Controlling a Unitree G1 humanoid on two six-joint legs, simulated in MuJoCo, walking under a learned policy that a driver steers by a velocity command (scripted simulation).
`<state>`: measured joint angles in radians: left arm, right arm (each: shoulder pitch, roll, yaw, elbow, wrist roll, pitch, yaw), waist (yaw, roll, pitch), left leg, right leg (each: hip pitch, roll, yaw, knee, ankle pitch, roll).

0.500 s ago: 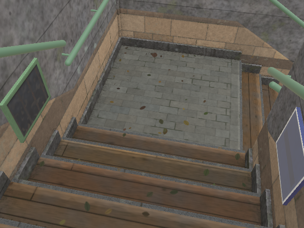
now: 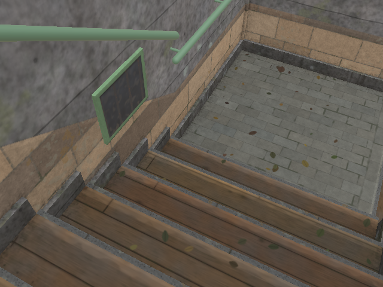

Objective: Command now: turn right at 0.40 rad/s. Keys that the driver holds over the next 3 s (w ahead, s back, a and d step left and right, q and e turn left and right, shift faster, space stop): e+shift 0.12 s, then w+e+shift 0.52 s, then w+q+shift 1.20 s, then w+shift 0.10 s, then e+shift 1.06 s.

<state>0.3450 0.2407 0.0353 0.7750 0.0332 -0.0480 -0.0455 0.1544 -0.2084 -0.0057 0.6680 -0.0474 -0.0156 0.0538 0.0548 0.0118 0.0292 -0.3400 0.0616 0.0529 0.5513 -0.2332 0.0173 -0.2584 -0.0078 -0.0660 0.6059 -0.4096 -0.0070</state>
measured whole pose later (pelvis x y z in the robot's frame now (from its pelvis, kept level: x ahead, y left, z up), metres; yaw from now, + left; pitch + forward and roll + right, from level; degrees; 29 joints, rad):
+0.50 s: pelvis +0.04 -0.10 -0.04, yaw -25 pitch +3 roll +1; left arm 0.35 0.20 0.04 0.75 -0.02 0.00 0.02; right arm 0.20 -0.26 -0.06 0.80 -0.06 0.00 0.00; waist 0.04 0.03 -0.01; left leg -0.64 0.13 -0.01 1.33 -0.48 -0.08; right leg -0.41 0.06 -0.03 0.87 -0.52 -0.10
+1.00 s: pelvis +0.25 -0.24 -0.18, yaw -31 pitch +2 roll +2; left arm 0.15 0.16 -0.01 0.75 0.07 0.00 0.03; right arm 0.43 -0.22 -0.02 0.93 -0.01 -0.03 0.02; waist -0.04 0.00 0.03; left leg -0.27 -0.18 -0.04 0.53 -0.29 0.13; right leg -0.83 -0.05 0.11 1.32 -0.18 0.06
